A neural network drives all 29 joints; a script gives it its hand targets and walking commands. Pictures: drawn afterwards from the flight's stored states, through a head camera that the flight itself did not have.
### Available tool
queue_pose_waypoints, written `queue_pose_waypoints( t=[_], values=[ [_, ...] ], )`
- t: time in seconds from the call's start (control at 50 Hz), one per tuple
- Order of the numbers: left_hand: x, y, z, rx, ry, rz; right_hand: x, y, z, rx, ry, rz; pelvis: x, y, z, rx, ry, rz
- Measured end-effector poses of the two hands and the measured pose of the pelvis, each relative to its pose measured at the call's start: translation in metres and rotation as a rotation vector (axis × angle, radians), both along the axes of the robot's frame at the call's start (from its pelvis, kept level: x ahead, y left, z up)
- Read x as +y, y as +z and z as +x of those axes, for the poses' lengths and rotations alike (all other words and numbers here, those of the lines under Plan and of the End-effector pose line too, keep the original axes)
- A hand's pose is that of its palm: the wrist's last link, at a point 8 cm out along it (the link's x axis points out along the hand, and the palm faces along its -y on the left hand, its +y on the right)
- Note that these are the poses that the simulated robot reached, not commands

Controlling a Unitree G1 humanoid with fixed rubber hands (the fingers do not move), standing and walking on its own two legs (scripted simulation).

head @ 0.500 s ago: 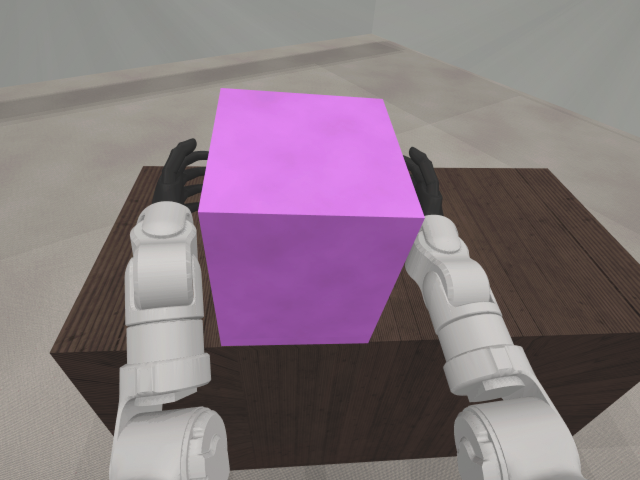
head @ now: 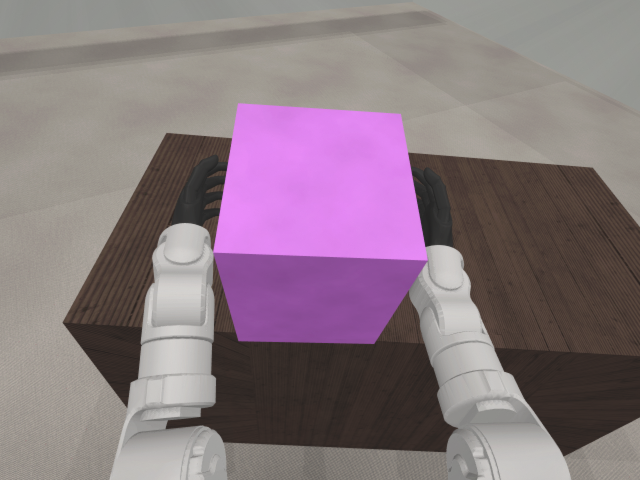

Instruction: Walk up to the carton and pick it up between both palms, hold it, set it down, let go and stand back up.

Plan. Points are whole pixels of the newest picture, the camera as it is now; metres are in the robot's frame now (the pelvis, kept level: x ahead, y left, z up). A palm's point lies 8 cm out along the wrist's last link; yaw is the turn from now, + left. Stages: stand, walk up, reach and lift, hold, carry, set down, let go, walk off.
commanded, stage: set down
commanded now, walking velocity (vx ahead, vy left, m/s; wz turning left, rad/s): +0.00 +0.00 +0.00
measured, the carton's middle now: (313, 236) +0.40 +0.02 +0.10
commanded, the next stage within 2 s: none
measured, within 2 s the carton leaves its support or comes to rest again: neither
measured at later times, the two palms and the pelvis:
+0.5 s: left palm (188, 225) +0.39 +0.18 +0.13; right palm (418, 233) +0.39 -0.11 +0.13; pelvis +0.00 +0.00 +0.00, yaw -1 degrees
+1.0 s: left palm (199, 230) +0.41 +0.18 +0.10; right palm (414, 231) +0.41 -0.12 +0.11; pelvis +0.01 +0.00 +0.00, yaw -3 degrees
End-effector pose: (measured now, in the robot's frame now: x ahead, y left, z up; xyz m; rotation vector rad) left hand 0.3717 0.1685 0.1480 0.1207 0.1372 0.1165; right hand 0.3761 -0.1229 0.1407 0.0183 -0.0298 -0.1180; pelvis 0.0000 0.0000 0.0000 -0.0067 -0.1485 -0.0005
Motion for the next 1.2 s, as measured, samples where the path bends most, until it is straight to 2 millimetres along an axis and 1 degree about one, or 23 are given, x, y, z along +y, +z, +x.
queue_pose_waypoints(
  t=[0.18,0.28,0.4,0.54,0.96,1.2],
  values=[
    [-0.006,0.002,0.010,0.000,-0.013,-0.008,-0.006,0.006,0.007,-0.005,-0.006,-0.016,-0.003,0.001,0.004,0.013,-0.005,0.002],
    [-0.003,-0.005,0.013,0.038,-0.010,-0.018,-0.003,-0.002,0.010,0.033,-0.006,-0.020,-0.003,0.001,0.004,0.015,-0.007,0.004],
    [0.005,-0.015,0.012,0.046,0.002,-0.026,0.005,-0.010,0.013,0.041,0.002,-0.022,-0.001,0.001,0.003,0.032,-0.011,0.003],
    [0.011,-0.023,0.015,0.057,0.016,-0.044,0.012,-0.015,0.018,0.056,0.011,-0.021,0.002,0.002,0.002,0.053,-0.015,0.002],
    [0.006,-0.048,0.033,0.112,0.017,-0.081,0.006,-0.030,0.036,0.123,0.008,-0.019,0.002,0.003,0.009,0.116,-0.046,0.006],
    [0.009,-0.067,0.043,0.139,0.027,-0.083,0.010,-0.046,0.049,0.151,0.020,-0.019,0.002,0.002,0.017,0.169,-0.047,0.008]
  ],
)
